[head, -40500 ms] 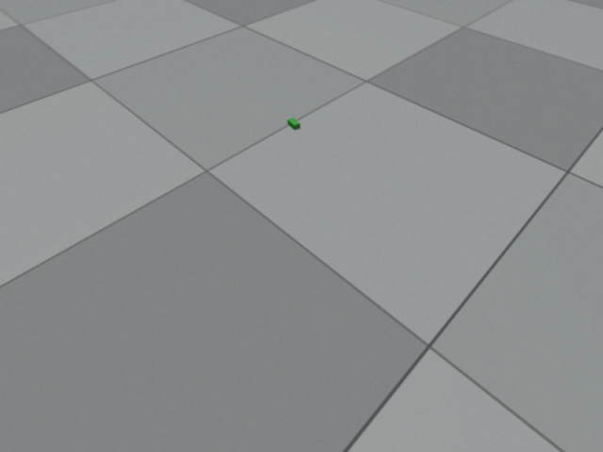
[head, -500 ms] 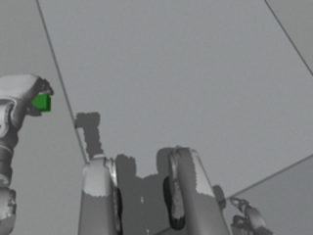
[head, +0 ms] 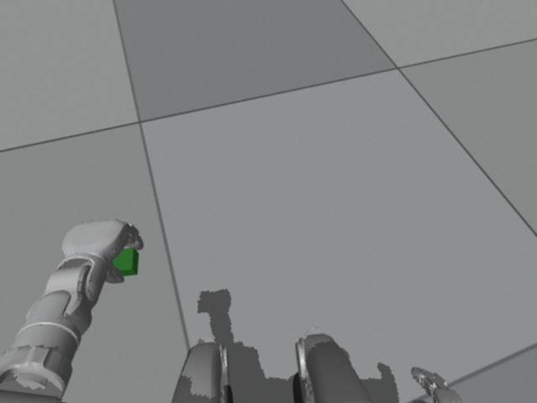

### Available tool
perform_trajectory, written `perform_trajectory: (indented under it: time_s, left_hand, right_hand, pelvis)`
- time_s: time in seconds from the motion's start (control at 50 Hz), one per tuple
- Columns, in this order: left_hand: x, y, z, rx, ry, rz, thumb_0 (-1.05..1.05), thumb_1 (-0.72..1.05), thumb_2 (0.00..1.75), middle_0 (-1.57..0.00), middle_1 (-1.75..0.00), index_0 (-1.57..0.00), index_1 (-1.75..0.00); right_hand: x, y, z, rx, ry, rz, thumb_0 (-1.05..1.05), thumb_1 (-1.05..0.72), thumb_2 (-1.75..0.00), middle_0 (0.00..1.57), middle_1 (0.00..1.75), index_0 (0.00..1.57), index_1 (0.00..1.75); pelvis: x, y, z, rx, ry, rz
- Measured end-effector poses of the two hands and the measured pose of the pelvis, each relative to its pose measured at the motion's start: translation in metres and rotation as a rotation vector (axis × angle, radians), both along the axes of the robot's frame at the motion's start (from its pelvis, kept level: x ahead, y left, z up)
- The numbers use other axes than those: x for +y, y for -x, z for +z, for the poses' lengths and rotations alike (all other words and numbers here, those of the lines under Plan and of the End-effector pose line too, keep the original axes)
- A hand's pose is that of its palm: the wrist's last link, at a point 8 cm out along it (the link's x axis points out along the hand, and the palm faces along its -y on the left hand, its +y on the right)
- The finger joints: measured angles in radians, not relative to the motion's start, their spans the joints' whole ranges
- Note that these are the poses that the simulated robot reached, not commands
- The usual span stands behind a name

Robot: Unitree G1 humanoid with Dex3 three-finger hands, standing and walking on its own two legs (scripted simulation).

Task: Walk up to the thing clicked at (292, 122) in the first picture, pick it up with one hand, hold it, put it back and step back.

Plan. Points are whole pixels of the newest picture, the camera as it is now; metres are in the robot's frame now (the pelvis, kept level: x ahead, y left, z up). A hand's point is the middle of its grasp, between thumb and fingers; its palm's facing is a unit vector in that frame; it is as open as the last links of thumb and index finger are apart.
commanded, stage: lift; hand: left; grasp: from above
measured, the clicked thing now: (114, 263) +0.38 +0.25 -0.11
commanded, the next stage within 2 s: hold in 0.50 s
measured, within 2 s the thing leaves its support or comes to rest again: neither
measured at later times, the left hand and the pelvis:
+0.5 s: hand (106, 235) +0.37 +0.22 +0.02, palm faces -0.45 -0.07 -0.89, open 6.9 cm; pelvis +0.04 +0.00 +0.09, yaw +0 degrees
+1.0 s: hand (92, 211) +0.38 +0.22 +0.07, palm faces -0.46 -0.04 -0.89, open 6.9 cm; pelvis +0.07 +0.00 +0.12, yaw -1 degrees
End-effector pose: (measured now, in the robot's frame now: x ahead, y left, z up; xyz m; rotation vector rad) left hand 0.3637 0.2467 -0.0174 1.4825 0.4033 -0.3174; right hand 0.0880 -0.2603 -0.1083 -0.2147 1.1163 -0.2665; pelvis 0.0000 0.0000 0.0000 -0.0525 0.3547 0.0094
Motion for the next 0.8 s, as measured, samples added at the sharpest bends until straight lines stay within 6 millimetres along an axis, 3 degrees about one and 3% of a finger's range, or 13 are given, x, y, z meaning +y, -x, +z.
perform_trajectory:
  time_s: [0.18, 0.36, 0.8]
  left_hand:
    - [-0.015, 0.001, 0.04, 0.003, -0.012, 0.0, 0.0, 0.52, 0.0, -0.94, -0.22, -0.98, -0.16]
    - [-0.025, -0.007, 0.073, -0.011, -0.014, 0.018, 0.0, 0.5, 0.03, -0.94, -0.24, -0.98, -0.18]
    - [-0.026, -0.019, 0.125, 0.008, -0.016, -0.011, 0.0, 0.5, 0.05, -0.93, -0.24, -0.97, -0.18]
  right_hand:
    - [-0.007, -0.008, 0.044, -0.029, 0.006, -0.019, 0.01, -0.9, -0.9, 0.2, 0.3, 0.21, 0.3]
    - [-0.006, -0.017, 0.071, -0.031, -0.018, -0.027, 0.01, -0.9, -0.9, 0.2, 0.3, 0.21, 0.3]
    - [-0.003, -0.065, 0.109, -0.085, -0.041, -0.023, 0.01, -0.9, -0.89, 0.2, 0.3, 0.21, 0.3]
  pelvis:
    - [-0.002, -0.017, 0.044, -0.07, -0.013, -0.002]
    - [-0.003, -0.031, 0.074, -0.125, -0.026, -0.008]
    - [-0.001, -0.062, 0.112, -0.207, -0.04, -0.018]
